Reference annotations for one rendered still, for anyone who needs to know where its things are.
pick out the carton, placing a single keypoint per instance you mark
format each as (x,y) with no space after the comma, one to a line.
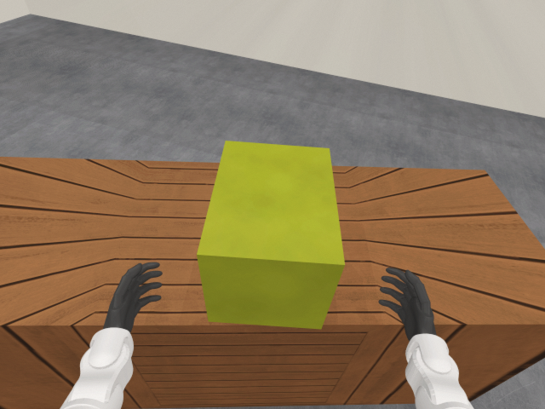
(271,251)

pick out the pedestal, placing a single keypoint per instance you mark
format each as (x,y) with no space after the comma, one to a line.
(70,228)

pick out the robot right forearm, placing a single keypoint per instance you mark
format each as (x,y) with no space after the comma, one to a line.
(433,374)

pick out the right robot hand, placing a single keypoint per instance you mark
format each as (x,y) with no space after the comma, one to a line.
(415,310)

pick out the robot left forearm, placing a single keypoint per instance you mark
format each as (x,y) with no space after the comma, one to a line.
(105,370)

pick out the left robot hand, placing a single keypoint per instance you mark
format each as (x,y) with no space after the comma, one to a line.
(125,304)

